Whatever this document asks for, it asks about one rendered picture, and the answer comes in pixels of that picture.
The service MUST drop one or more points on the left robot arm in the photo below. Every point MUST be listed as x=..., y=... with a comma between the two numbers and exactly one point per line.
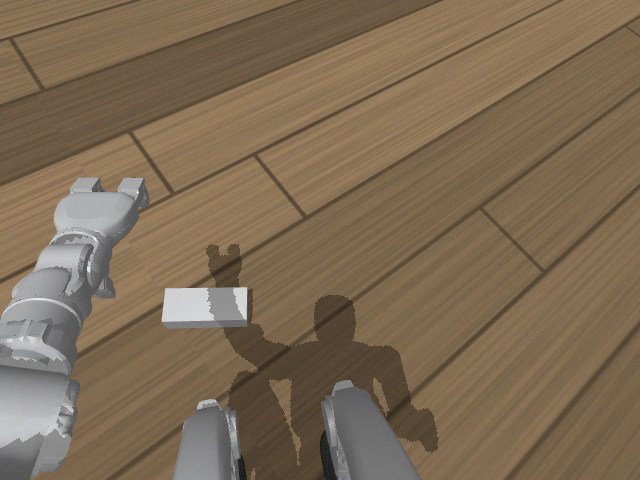
x=38, y=333

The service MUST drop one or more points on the carton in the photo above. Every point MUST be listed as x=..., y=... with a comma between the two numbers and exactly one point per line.
x=205, y=307

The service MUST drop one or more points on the left robot hand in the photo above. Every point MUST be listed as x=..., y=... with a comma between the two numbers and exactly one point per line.
x=110, y=214

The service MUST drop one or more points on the right robot foot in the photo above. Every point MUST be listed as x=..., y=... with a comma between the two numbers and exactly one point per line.
x=328, y=468

